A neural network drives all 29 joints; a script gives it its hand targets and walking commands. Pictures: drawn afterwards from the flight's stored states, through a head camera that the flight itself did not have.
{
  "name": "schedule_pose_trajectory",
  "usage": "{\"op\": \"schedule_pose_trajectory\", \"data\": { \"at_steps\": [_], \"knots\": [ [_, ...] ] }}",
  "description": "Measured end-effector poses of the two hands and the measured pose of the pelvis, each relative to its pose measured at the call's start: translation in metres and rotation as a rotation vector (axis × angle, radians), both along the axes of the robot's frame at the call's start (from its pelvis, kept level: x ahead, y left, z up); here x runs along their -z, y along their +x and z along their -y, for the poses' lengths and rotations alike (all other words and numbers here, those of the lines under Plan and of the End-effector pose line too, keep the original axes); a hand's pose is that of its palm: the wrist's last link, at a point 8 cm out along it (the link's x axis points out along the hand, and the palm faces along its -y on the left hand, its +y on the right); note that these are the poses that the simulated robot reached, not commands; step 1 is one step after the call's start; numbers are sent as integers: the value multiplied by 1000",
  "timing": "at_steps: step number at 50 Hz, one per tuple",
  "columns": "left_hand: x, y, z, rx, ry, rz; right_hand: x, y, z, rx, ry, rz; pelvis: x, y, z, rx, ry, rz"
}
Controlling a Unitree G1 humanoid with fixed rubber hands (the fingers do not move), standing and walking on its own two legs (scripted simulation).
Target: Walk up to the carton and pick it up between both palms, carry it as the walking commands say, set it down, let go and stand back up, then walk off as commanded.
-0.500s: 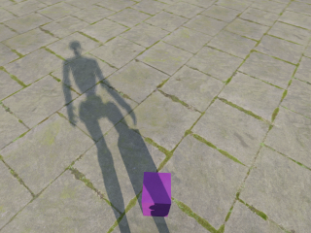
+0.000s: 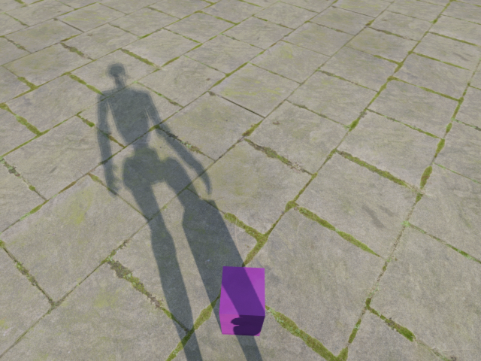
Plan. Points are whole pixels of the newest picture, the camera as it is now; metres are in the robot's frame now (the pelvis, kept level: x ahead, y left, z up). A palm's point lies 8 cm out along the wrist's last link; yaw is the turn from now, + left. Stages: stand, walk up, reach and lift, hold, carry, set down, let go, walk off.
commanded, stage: walk up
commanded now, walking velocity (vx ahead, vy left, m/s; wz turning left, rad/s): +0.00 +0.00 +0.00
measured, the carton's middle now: (242, 303) +0.40 +0.00 -0.63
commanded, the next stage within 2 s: stand in 0.48 s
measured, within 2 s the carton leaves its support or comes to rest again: neither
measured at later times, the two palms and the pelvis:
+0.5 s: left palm out of the picture +0.05 +0.25 -0.13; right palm out of the picture +0.05 -0.26 -0.12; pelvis +0.00 +0.00 +0.00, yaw +0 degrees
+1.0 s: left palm (124, 345) +0.17 +0.22 -0.12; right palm (389, 342) +0.18 -0.25 -0.11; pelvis +0.00 -0.01 -0.01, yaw +0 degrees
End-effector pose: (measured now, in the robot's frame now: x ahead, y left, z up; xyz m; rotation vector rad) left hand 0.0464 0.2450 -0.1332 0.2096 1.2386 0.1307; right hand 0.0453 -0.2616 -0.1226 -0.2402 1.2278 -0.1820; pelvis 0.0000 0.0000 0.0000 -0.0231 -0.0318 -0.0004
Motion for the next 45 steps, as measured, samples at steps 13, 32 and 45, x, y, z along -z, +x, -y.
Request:
{"op": "schedule_pose_trajectory", "data": {
  "at_steps": [13, 32, 45],
  "knots": [
    [-1, 0, 0, 0, 3, 0, 1, 0, 0, 0, 3, 0, 0, 0, 0, 0, 0, 0],
    [-1, 0, -1, 0, 4, 0, 1, 0, -1, 0, 4, 0, 0, 0, 0, 0, 0, 0],
    [-10, 96, 16, 66, -25, 97, -17, 111, -14, -97, 51, 164, 6, -14, 4, -2, 6, 41]
  ]
}}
